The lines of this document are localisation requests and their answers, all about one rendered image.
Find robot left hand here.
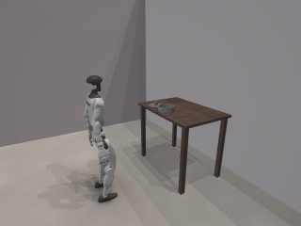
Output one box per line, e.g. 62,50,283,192
88,134,97,147

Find lid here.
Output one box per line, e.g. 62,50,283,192
149,103,161,108

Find robot right forearm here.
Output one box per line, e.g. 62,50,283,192
92,122,104,150

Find robot right thigh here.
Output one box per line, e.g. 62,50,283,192
102,137,117,174

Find robot right hand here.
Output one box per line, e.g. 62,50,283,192
98,148,109,165

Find robot right upper arm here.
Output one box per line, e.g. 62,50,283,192
91,98,104,127

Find robot left upper arm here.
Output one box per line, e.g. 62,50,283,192
84,94,89,118

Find robot left forearm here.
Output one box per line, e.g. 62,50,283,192
85,117,93,134

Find robot left foot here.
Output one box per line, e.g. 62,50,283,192
95,182,103,188

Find pot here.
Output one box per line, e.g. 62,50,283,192
158,104,175,114

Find table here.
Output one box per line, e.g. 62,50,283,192
138,97,231,195

